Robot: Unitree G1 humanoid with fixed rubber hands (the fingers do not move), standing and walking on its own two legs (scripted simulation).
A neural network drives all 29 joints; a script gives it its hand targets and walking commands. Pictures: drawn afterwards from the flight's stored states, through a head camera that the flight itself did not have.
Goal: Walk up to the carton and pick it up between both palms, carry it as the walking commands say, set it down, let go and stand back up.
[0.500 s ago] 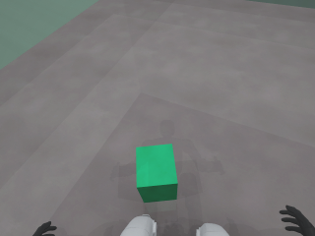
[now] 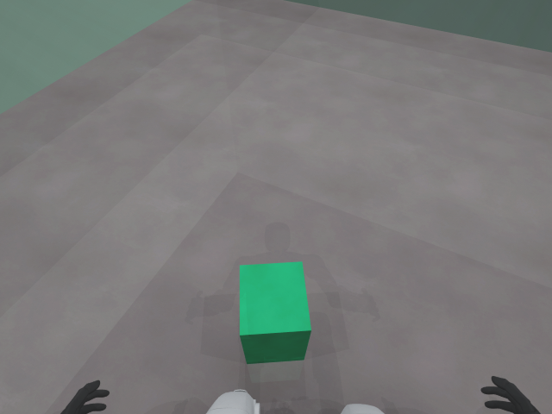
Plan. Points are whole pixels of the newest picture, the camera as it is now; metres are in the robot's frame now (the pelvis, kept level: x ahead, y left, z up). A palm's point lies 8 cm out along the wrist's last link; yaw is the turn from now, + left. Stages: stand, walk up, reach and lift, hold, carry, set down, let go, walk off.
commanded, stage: walk up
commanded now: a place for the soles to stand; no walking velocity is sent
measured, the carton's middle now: (273, 315) +0.47 +0.03 -0.59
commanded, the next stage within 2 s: stand in 1.78 s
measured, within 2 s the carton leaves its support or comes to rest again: neither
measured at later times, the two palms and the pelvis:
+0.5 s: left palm out of the picture +0.08 +0.32 -0.08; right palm (518, 397) +0.15 -0.32 -0.07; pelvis +0.01 +0.00 +0.02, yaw +1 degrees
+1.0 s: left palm out of the picture +0.11 +0.38 -0.07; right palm out of the picture +0.10 -0.26 -0.10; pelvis +0.03 +0.06 +0.01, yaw +0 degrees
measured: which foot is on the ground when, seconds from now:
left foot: down 0.00-1.00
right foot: down 0.00-0.62, up 0.64-0.84, down 0.86-1.00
